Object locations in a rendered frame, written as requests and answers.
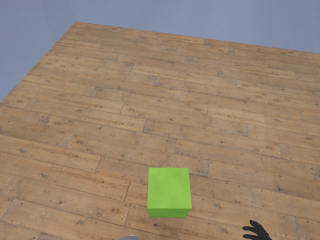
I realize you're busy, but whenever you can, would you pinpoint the carton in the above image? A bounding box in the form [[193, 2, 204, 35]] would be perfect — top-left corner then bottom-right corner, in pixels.
[[147, 167, 192, 218]]

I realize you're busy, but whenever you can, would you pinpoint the right robot hand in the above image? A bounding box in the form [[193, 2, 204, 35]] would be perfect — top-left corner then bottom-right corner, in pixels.
[[242, 220, 272, 240]]

